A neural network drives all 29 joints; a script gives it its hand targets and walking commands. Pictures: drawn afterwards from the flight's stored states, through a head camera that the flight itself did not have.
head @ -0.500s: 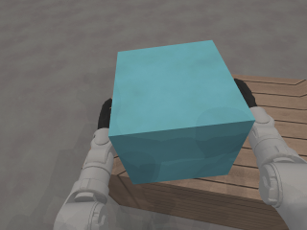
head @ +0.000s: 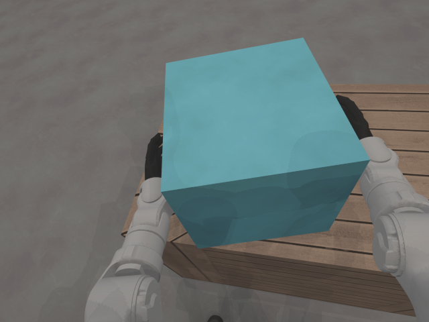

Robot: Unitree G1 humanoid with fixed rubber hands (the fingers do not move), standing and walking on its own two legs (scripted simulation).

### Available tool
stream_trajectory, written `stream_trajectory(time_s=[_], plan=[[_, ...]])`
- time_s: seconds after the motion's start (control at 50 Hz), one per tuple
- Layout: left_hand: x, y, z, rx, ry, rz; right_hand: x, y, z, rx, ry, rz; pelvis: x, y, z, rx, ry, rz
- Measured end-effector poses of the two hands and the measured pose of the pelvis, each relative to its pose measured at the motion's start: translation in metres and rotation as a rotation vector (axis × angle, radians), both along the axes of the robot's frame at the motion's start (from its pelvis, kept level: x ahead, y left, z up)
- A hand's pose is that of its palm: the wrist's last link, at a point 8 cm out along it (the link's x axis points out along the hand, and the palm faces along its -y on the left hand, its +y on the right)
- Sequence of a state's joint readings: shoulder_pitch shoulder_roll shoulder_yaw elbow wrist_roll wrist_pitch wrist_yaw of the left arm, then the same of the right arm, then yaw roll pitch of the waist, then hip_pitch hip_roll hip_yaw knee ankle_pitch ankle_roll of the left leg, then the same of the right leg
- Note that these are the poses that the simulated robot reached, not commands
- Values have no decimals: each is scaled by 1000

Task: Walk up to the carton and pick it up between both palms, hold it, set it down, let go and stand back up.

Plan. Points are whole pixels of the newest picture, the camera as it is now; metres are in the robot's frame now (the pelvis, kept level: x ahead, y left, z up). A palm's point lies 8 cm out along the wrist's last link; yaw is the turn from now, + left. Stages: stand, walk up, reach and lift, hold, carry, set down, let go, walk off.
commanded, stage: set down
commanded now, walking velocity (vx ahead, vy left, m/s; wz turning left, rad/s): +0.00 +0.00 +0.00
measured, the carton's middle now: (248, 148) +0.47 +0.05 +0.00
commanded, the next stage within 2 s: none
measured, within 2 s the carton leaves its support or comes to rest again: rests again in 0.38 s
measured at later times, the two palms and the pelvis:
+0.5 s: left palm (156, 174) +0.36 +0.22 +0.03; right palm (355, 136) +0.48 -0.15 +0.04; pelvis +0.00 +0.00 +0.00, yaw +0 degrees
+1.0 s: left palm (158, 174) +0.37 +0.22 +0.02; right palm (354, 136) +0.48 -0.15 +0.04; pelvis +0.00 +0.00 +0.00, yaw +0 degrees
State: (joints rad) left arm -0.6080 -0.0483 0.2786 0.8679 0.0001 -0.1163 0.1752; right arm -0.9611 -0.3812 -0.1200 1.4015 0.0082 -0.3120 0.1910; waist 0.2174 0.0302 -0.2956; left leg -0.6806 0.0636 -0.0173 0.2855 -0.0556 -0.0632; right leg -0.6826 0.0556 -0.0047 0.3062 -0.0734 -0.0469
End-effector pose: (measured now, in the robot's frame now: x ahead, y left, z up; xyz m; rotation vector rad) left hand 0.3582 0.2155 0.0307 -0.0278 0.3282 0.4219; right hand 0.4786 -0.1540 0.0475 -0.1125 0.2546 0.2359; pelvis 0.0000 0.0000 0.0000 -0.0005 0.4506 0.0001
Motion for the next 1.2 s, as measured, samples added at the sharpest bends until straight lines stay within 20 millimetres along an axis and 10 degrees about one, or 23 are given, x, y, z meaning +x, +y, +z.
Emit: stream_trajectory(time_s=[1.2], plan=[[7, 1, -12, 20, -68, -3, 5, 0, -9, -15, -14, 8, -1, 0, -2, -2, 26, -13]])
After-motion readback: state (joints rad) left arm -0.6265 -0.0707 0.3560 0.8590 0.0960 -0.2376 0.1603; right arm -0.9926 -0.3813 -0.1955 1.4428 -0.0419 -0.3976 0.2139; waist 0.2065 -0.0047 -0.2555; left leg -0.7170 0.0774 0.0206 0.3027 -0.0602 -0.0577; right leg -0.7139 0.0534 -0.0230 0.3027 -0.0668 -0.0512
